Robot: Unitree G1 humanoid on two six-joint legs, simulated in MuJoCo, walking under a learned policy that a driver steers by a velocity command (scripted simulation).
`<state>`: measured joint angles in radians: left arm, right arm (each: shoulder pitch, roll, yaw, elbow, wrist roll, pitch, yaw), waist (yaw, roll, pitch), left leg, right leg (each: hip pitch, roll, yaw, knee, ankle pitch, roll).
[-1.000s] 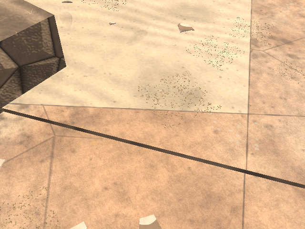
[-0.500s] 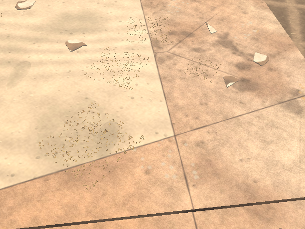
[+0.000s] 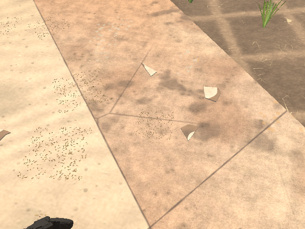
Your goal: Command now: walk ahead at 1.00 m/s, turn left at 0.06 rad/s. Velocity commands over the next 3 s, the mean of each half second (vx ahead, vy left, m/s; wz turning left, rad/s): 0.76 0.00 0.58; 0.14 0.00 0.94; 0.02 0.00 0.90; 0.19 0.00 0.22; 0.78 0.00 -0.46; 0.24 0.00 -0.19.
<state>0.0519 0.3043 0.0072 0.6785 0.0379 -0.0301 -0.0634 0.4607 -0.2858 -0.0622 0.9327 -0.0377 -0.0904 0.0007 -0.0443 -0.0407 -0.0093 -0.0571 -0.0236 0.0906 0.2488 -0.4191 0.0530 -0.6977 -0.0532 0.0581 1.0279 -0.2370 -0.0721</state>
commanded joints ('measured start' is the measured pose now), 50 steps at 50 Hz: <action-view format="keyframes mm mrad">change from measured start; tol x32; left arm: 1 1 42 -8 -76 -8 0 -21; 6 621 202 82 125 -1 -20 50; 11 208 97 54 45 5 -65 47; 50 19 145 107 -109 14 -14 92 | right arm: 1 -181 -151 -21 -104 21 -35 15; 50 -211 -189 -67 -474 57 127 -17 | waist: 1 126 147 97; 7 302 -328 -226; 24 -125 -99 -138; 27 53 362 -179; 31 78 -74 -148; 46 40 224 -110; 50 -22 -240 -156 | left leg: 1 -375 194 -124 -319 155 118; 5 -278 171 -51 268 760 96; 7 -678 -21 -161 1032 -115 56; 8 -743 -15 -225 1181 22 68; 23 -257 -58 91 398 481 20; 27 320 215 -619 329 1280 324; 30 167 251 -793 70 494 366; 37 -206 41 -506 149 873 205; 46 -204 -4 -679 248 360 81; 50 -597 -106 -307 926 -224 -91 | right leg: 1 351 -21 -104 -246 85 17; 5 795 98 -172 -340 -62 6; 8 839 -342 709 -874 -694 64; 15 569 -203 -104 -793 581 32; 23 653 -152 -293 -490 1084 69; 25 514 -103 -264 -66 753 93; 26 290 55 -233 262 -292 130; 28 -14 165 131 653 -398 157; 47 474 80 131 -679 213 114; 50 612 -380 613 -729 331 -213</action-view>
